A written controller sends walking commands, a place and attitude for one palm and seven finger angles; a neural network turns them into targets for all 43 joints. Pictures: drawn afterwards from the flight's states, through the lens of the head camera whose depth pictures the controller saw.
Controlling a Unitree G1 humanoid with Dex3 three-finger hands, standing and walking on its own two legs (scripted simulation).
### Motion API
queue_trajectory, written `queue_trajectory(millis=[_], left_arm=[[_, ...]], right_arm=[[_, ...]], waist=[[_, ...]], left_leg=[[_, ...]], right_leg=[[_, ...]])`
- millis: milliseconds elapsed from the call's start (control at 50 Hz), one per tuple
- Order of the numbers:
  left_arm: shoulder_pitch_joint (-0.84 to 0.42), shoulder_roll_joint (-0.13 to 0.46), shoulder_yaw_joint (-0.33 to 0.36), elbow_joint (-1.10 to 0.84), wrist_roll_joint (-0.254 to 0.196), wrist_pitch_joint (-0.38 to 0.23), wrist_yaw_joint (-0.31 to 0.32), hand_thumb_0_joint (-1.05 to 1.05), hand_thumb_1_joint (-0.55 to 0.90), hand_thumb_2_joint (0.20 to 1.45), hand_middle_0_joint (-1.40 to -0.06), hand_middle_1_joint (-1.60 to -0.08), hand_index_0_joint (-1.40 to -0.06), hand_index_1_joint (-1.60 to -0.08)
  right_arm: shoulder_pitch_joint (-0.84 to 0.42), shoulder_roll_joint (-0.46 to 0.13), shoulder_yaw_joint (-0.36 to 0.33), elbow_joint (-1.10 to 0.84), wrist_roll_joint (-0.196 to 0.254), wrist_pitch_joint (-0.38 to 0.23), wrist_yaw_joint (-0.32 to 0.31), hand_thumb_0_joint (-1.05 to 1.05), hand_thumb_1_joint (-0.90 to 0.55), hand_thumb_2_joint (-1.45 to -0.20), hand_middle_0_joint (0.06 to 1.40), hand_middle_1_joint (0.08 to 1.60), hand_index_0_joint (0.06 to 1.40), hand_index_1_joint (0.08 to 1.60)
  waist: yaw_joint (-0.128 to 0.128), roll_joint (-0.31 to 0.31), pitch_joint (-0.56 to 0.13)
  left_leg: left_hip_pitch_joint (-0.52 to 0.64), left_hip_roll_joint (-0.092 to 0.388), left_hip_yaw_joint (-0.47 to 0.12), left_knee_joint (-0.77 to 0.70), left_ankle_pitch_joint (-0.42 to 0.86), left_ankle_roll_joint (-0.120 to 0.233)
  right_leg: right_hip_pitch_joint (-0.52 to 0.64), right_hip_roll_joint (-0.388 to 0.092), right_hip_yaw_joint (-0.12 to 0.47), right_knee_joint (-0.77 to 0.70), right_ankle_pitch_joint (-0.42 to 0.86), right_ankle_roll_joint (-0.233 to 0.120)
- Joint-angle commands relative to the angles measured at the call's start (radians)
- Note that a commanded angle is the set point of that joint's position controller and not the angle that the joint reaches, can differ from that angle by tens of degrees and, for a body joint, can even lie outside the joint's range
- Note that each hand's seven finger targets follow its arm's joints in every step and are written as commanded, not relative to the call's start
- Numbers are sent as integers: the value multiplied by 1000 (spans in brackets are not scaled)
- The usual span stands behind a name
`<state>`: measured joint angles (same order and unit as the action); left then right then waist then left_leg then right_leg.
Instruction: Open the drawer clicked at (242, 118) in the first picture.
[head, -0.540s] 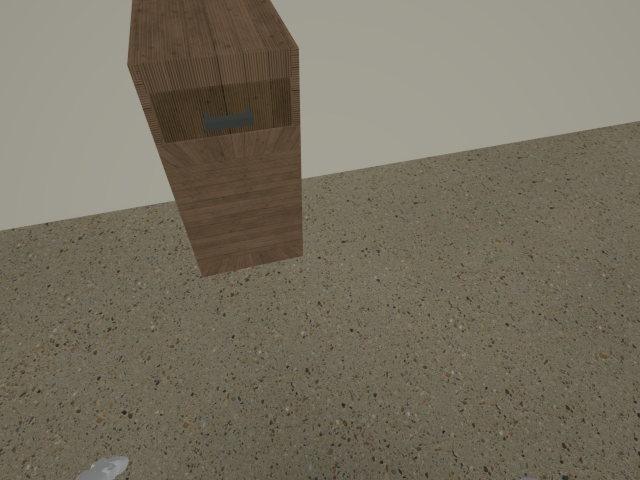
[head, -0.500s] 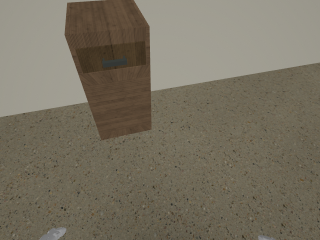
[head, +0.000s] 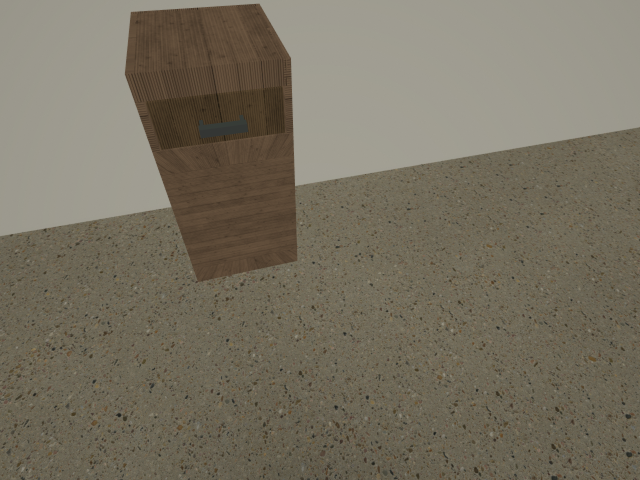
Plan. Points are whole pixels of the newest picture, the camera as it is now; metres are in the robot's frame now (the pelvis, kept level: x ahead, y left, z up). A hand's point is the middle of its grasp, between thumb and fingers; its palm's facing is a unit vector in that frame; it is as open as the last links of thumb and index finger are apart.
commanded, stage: stand and wait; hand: left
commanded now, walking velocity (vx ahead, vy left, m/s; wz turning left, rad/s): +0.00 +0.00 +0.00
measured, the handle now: (222, 124) +0.97 +0.32 -0.09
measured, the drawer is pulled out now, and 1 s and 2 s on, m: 0.00 0.00 0.00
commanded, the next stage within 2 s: look at it before walking up in 0.34 s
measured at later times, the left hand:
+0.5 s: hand out of the picture +0.06 +0.24 -0.15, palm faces -0.03 -0.94 -0.33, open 7.4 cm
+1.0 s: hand out of the picture +0.06 +0.24 -0.15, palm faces -0.04 -0.94 -0.33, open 7.4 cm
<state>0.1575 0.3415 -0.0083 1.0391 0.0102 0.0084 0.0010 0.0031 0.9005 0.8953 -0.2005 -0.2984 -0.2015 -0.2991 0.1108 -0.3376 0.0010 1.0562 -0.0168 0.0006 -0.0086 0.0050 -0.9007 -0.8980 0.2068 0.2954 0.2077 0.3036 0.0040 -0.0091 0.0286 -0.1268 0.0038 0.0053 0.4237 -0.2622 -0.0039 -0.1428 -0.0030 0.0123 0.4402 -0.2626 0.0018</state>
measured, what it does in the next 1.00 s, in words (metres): stands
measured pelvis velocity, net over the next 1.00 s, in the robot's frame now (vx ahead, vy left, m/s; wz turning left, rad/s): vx -0.02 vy -0.01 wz -0.01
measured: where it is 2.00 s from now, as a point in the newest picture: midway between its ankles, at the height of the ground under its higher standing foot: outside the picture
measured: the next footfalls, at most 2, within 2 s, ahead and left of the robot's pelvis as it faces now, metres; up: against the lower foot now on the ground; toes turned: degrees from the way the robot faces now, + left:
left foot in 1.88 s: +0.41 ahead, +0.00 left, +0.00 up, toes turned -18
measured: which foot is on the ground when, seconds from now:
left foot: down 0.00-1.00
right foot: down 0.00-1.00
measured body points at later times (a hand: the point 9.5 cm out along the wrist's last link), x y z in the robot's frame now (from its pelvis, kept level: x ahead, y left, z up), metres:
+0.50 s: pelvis -0.02 -0.01 +0.00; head -0.03 -0.01 +0.45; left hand +0.06 +0.29 -0.13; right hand +0.05 -0.30 -0.13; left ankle -0.02 +0.12 -0.74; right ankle -0.01 -0.12 -0.74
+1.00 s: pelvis -0.02 -0.01 +0.00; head -0.01 -0.01 +0.45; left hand +0.06 +0.29 -0.13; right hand +0.06 -0.30 -0.13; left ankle -0.02 +0.12 -0.74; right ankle -0.01 -0.12 -0.74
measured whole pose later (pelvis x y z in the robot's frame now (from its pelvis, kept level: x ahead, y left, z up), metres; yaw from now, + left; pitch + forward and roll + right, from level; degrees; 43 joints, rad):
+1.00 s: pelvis -0.02 -0.01 +0.00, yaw -1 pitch -2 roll +0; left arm 0.15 0.34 -0.01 1.09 0.01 0.00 0.00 0.00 0.90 0.90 -0.20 -0.30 -0.20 -0.30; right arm 0.12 -0.33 0.01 1.12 -0.01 -0.01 0.00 0.00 -0.90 -0.90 0.21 0.30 0.21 0.30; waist 0.00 0.00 0.03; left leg -0.13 0.02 0.01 0.37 -0.21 -0.02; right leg -0.15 0.01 0.02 0.39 -0.21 -0.01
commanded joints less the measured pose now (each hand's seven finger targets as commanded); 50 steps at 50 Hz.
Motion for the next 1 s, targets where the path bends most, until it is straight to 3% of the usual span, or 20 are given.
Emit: queue_trajectory(millis=[0, 580, 840, 980], left_arm=[[-66, 205, 45, -61, -2, -31, 14, 0, 900, 900, -200, -300, -200, -300], [-66, 203, 42, -21, 1, -34, 11, 0, 900, 900, -200, -300, -200, -300], [-56, 202, 42, -12, 0, -39, 13, 0, 900, 900, -200, -300, -200, -300], [-54, 202, 40, -7, 0, -37, 12, 0, 900, 900, -200, -300, -200, -300]], right_arm=[[-67, -201, -39, -58, 6, -28, -9, 0, -900, -900, 200, 300, 200, 300], [-23, -196, -34, 1, 6, -29, -2, 0, -900, -900, 200, 300, 200, 300], [-23, -198, -35, 2, 9, -33, -6, 0, -900, -900, 200, 300, 200, 300], [-36, -202, -33, 3, 9, -32, -6, 0, -900, -900, 200, 300, 200, 300]], waist=[[-4, 6, -59], [-6, 4, -23], [-6, 14, -72], [-3, 15, -47]], left_leg=[[6, 106, -80, -76, 193, 35], [-18, 109, -93, -118, 86, 27], [13, 121, -88, -106, 188, 27], [14, 120, -86, -119, 170, 27]], right_leg=[[1, -117, 95, -84, 223, -35], [-51, -109, 126, -149, 46, -34], [-2, -112, 109, -118, 206, -34], [-17, -113, 107, -128, 184, -31]])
